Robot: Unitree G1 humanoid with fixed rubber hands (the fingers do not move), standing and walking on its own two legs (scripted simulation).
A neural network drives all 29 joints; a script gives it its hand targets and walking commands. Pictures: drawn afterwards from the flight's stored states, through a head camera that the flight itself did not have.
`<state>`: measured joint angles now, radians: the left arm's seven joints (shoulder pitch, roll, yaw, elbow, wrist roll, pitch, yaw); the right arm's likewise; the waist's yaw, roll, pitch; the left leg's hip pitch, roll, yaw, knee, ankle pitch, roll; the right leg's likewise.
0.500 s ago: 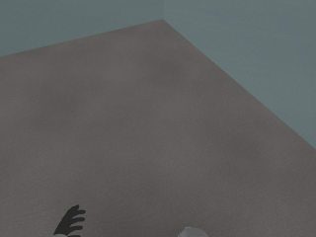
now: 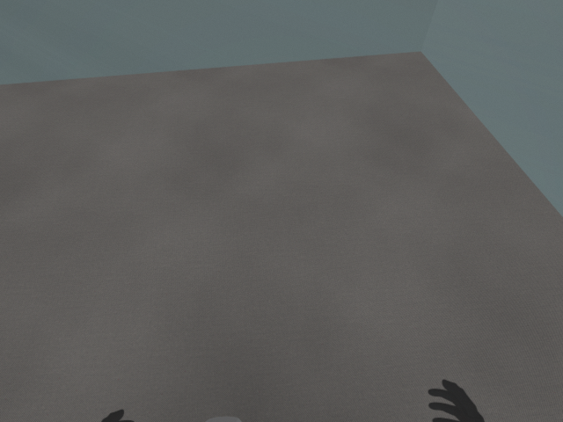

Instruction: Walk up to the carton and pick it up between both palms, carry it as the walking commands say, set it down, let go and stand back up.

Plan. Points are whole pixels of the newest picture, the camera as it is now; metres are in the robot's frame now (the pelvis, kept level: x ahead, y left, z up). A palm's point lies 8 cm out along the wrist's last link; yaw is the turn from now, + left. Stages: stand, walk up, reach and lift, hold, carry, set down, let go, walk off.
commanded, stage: walk up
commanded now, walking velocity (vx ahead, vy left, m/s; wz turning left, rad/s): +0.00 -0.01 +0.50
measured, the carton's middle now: out of the picture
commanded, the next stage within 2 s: none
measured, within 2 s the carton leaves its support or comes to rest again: neither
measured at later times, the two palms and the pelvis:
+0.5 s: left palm out of the picture +0.07 +0.27 -0.10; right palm out of the picture +0.10 -0.26 -0.12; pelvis -0.01 +0.00 +0.00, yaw +13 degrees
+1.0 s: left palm out of the picture -0.13 +0.27 -0.13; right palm (393, 364) +0.22 -0.15 -0.09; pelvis -0.04 +0.00 -0.01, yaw +30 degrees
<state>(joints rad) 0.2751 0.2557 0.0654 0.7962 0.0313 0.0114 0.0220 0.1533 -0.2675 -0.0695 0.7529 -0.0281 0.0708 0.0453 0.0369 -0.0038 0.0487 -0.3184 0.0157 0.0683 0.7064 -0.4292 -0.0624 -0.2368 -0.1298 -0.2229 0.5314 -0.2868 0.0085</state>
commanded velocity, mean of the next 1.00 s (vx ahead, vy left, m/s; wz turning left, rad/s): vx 0.00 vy -0.01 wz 0.51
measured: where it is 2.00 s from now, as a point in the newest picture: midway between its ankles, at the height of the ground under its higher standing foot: outside the picture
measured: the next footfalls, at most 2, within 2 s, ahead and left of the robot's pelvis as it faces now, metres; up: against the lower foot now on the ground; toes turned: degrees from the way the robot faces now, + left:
left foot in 0.04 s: +0.03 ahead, +0.11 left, +0.00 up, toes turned +6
right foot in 0.52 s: +0.06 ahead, -0.11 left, +0.00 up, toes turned +11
